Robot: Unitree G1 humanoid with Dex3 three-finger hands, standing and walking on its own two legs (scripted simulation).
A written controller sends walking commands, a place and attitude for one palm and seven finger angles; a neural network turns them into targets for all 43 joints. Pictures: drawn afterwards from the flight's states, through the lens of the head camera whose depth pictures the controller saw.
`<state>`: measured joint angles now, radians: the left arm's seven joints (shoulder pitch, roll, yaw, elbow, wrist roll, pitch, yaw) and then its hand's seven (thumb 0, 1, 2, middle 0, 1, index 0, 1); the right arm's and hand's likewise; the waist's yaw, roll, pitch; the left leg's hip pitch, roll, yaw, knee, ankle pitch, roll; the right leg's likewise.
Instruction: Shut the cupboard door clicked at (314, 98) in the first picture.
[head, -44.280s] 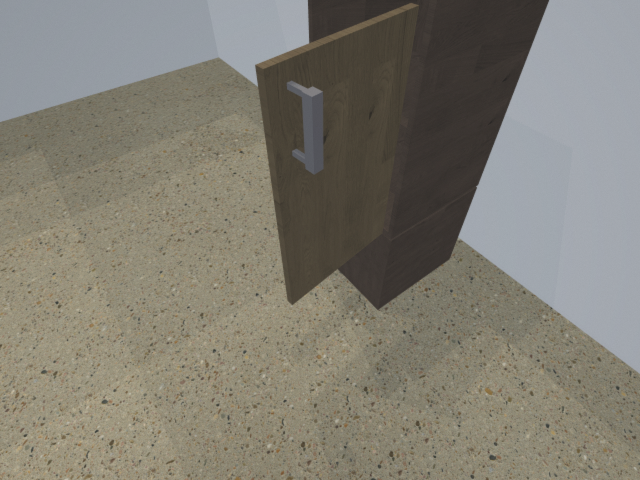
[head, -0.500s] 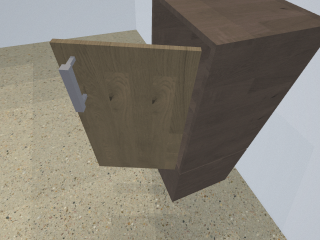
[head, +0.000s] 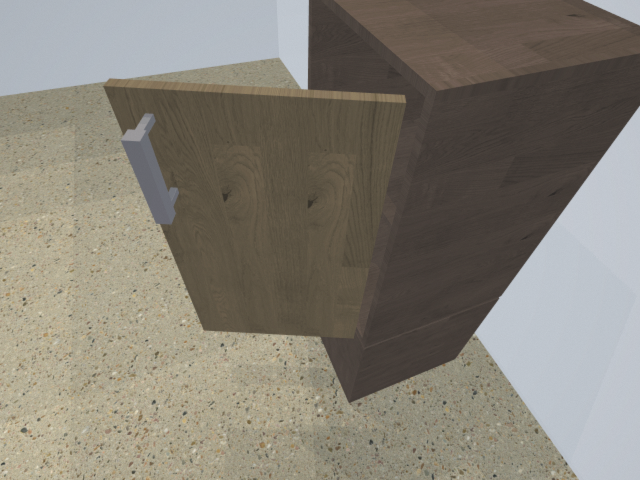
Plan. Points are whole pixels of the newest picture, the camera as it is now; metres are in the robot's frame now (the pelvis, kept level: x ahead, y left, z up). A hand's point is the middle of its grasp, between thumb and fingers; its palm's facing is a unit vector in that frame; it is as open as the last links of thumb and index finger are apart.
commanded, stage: look again from close up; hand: left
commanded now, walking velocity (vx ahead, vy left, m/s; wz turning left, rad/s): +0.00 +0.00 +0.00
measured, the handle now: (156, 171) +0.44 +0.25 +0.15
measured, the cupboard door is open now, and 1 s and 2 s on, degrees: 66 66 66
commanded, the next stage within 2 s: raise the hand and make a fist in 0.16 s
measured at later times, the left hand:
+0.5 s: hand (189, 396) +0.20 +0.16 +0.03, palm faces +0.21 -0.98 -0.06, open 7.0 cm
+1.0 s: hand (192, 423) +0.18 +0.15 +0.02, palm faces -0.11 -0.99 -0.04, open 4.6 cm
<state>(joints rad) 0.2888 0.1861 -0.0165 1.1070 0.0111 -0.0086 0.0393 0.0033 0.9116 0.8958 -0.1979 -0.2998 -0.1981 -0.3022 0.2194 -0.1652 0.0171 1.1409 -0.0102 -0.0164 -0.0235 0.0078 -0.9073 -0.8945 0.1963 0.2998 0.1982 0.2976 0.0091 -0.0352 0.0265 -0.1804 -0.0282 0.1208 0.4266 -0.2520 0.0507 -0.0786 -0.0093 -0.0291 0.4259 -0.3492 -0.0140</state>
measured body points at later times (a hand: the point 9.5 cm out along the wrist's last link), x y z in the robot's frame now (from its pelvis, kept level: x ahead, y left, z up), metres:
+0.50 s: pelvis -0.02 -0.02 -0.03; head -0.03 -0.05 +0.42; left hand +0.18 +0.22 +0.03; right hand +0.10 -0.26 -0.14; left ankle -0.01 +0.08 -0.74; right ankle -0.02 -0.10 -0.74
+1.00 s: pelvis -0.03 -0.02 -0.05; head +0.00 -0.03 +0.40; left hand +0.18 +0.21 +0.03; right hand +0.17 -0.23 -0.12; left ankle -0.01 +0.09 -0.74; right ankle -0.02 -0.10 -0.74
